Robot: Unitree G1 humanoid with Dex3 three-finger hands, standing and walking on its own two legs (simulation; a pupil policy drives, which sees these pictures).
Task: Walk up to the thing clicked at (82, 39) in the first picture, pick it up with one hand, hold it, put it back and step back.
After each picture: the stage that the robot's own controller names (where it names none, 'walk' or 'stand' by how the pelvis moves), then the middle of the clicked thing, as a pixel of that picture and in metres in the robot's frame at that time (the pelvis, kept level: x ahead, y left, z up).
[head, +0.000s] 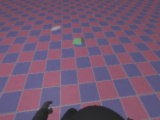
stand; (82, 39) +1.67 +0.27 -0.72
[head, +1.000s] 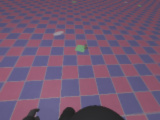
walk; (85, 46) +1.54 +0.11 -0.70
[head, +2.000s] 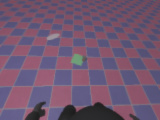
walk; (84, 58) +1.01 +0.08 -0.71
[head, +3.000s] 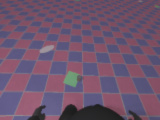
walk; (78, 78) +0.63 +0.12 -0.71
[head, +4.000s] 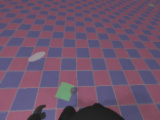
stand; (72, 90) +0.40 +0.15 -0.72
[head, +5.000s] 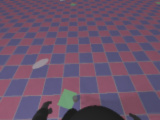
stand; (75, 99) +0.32 +0.18 -0.72
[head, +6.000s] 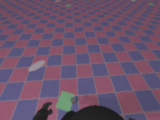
stand; (73, 100) +0.30 +0.18 -0.72
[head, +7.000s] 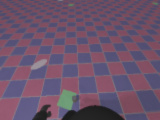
stand; (74, 99) +0.32 +0.18 -0.73
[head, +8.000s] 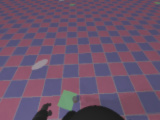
stand; (74, 99) +0.31 +0.18 -0.73
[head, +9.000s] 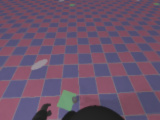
go down; (74, 100) +0.31 +0.17 -0.73
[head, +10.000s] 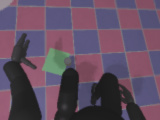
go down; (67, 61) +0.40 +0.18 -0.35
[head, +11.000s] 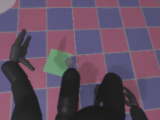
go down; (69, 62) +0.40 +0.18 -0.31
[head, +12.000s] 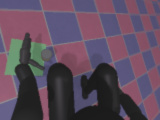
close in; (46, 55) +0.40 +0.21 -0.23
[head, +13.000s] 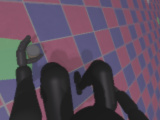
close; (33, 53) +0.40 +0.23 -0.22
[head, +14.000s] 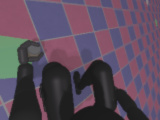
lift; (33, 52) +0.40 +0.23 -0.23
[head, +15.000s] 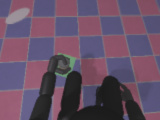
lift; (64, 66) +0.32 +0.20 -0.06
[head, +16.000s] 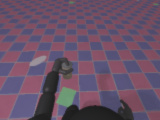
hold; (67, 70) +0.33 +0.17 +0.04
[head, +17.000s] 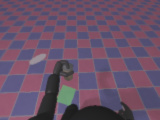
hold; (68, 72) +0.32 +0.17 +0.01
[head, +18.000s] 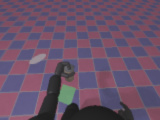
crouch; (69, 73) +0.32 +0.16 +0.00
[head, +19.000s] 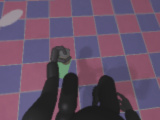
crouch; (65, 57) +0.41 +0.18 -0.09
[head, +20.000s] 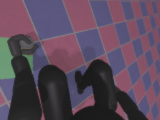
lower; (28, 46) +0.43 +0.25 -0.23
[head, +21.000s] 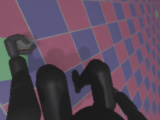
lower; (24, 46) +0.43 +0.26 -0.23
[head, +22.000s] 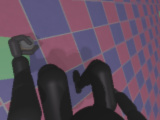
lower; (27, 46) +0.43 +0.25 -0.23
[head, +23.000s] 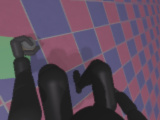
lower; (29, 47) +0.43 +0.25 -0.23
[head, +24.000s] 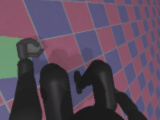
loosen; (33, 49) +0.42 +0.23 -0.23
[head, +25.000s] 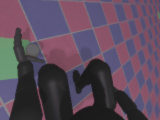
withdraw; (32, 52) +0.41 +0.22 -0.23
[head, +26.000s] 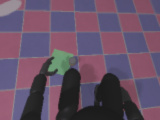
walk; (72, 61) +0.43 +0.17 -0.33
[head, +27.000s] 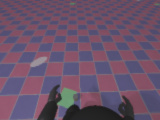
stand; (75, 97) +0.35 +0.14 -0.66
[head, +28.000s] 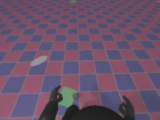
stand; (75, 96) +0.34 +0.15 -0.67
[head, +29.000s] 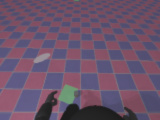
stand; (76, 94) +0.36 +0.15 -0.68
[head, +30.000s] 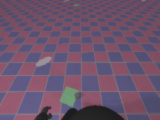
walk; (77, 96) +0.37 +0.16 -0.72
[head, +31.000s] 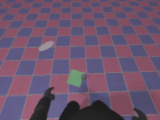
walk; (83, 77) +0.51 +0.08 -0.70
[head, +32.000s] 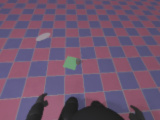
walk; (77, 61) +0.80 +0.19 -0.70
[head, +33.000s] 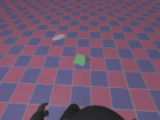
stand; (86, 58) +1.00 +0.14 -0.70
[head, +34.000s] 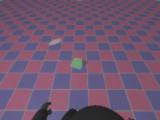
stand; (83, 62) +1.00 +0.15 -0.72
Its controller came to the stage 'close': yes
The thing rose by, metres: 0.72
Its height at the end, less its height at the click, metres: +0.00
